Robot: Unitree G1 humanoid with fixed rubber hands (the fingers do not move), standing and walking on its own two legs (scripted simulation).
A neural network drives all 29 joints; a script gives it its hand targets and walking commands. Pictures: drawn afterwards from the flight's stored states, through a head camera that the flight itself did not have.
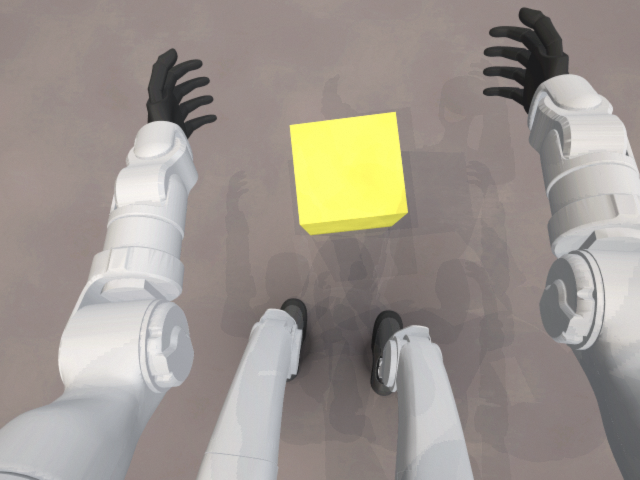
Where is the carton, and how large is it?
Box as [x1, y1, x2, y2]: [290, 112, 407, 234]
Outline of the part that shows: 395,112 290,125 300,224 310,234 390,226 407,212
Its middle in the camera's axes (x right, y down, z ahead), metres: +0.06 -0.14 +0.87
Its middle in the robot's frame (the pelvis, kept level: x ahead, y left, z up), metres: +0.53 +0.03 -0.53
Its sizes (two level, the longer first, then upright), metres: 0.210 0.200 0.250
